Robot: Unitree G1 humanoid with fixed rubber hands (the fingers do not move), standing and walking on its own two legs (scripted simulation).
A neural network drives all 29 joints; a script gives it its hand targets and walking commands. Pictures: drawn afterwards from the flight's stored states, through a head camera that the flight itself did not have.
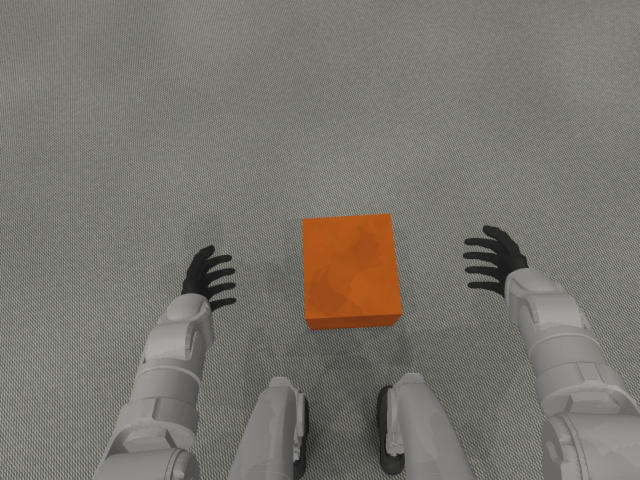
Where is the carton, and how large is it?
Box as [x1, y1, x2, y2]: [302, 213, 401, 329]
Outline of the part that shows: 390,213 302,219 305,319 311,329 392,325 401,314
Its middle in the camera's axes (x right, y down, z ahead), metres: +0.07 +0.09 +1.04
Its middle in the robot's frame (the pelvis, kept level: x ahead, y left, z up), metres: +0.51 -0.01 -0.59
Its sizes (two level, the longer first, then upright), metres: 0.259 0.229 0.193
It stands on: the floor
